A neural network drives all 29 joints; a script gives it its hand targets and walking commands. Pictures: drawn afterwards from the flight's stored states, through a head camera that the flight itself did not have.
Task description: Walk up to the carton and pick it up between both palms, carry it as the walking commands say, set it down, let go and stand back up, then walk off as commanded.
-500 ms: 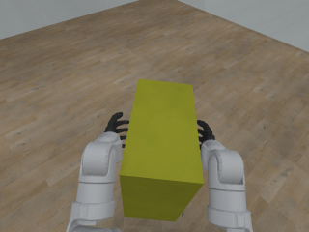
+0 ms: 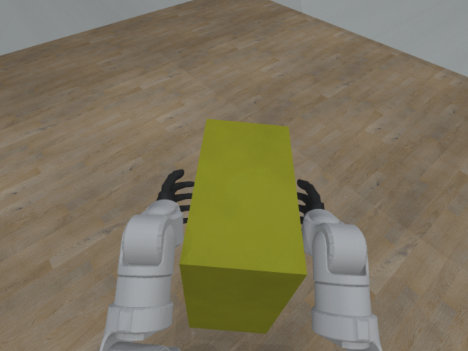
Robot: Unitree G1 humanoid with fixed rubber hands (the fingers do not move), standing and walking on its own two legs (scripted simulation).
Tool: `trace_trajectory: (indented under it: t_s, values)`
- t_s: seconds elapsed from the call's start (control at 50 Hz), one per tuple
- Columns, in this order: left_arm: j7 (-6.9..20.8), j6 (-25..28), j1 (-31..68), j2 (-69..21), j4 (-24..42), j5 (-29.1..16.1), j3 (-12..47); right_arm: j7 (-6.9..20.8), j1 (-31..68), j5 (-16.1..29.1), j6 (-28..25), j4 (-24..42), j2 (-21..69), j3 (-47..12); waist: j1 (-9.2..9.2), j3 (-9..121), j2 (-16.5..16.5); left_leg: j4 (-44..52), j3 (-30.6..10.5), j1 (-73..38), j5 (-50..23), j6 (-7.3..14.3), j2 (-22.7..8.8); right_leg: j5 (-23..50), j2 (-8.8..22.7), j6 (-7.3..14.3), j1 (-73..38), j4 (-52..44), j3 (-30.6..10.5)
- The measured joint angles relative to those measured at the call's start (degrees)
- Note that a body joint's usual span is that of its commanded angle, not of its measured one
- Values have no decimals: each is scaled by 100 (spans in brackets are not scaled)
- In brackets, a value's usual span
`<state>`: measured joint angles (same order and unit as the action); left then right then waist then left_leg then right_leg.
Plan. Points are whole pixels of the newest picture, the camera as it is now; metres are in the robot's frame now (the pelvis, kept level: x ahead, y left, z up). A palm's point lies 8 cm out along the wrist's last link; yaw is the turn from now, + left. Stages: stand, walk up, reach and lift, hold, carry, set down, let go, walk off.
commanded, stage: carry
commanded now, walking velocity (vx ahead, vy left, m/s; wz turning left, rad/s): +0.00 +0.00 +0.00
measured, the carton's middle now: (237, 230) +0.32 -0.01 +0.01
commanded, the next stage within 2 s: none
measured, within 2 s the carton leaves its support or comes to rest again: neither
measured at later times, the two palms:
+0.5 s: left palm (194, 236) +0.25 +0.05 +0.11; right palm (356, 237) +0.25 -0.18 +0.10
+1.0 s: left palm (192, 235) +0.27 +0.06 +0.09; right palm (344, 236) +0.27 -0.17 +0.08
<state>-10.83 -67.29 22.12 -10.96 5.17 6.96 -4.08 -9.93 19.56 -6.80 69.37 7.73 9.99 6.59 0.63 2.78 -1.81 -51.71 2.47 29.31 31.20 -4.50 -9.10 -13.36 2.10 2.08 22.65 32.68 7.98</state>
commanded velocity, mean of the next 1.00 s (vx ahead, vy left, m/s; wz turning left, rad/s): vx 0.00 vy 0.00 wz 0.00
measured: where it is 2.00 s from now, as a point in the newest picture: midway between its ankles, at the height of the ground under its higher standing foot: outside the picture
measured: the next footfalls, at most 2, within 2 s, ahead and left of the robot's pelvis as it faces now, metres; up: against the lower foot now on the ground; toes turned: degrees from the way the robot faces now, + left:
left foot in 0.24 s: +0.00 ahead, +0.07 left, +0.00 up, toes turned +3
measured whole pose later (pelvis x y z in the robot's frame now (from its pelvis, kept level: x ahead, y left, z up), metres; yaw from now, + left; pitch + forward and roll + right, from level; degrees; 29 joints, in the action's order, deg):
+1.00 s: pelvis -0.04 -0.06 +0.01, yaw +2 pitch +4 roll +0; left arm -8.9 -57.9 22.3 -11.0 -8.6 9.3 -7.7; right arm -9.5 21.3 -8.7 60.6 -7.3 10.6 8.6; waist 0.5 8.9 -1.1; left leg -29.4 4.6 18.7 14.6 -0.7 -2.9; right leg -7.2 -1.7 6.8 21.7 23.9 12.3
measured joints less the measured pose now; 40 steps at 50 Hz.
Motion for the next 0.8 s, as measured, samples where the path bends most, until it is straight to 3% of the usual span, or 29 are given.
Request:
trace_trajectory:
  t_s: [0.04, 0.1, 0.18, 0.24, 0.28, 0.44, 0.8]
  values:
    - [10, -26, 7, -3, 2, 24, 23, -37, -68, 75, 0, 50, -25, -24, 65, -53, 10, -689, 49, 150, 6, 52, 209, 33, -21, 92, -38, -128, 41]
    - [32, -2, 65, -26, 76, 30, -34, -112, -64, 137, -31, 158, -25, -51, 101, -75, -4, -717, 227, 60, -163, 101, 375, 152, -118, 213, -36, -247, 97]
    - [64, 19, 138, -55, 77, 71, -124, -130, 11, 115, -58, 135, 2, -33, 86, 58, 40, 474, 314, -481, -329, 256, 535, 223, -270, 341, 27, -300, 197]
    - [85, 6, 89, -34, -6, 110, -128, -114, 27, 104, -60, -29, 10, -33, 91, 212, 107, 1892, 308, -1093, -1286, 397, 600, 257, -359, 396, 33, -340, 305]
    - [94, -10, -25, 12, -70, 101, -116, -98, 4, 90, -58, -203, 6, -90, 66, 260, 273, 2105, 310, -1202, -1585, 428, 653, 310, -320, 375, -54, -444, 308]
    - [77, -78, -168, 66, -191, 40, -95, -58, 29, 7, 61, -439, 9, -125, -42, 540, 212, 2227, 236, -1221, -1609, 321, 591, 523, -410, 441, -196, -804, 388]
    - [105, 126, -16, 11, -606, 98, -167, -60, 56, -9, -75, -645, 16, 44, 16, 591, 62, 2321, 183, -1088, -1748, 400, 568, 743, -455, 444, -176, -1098, 456]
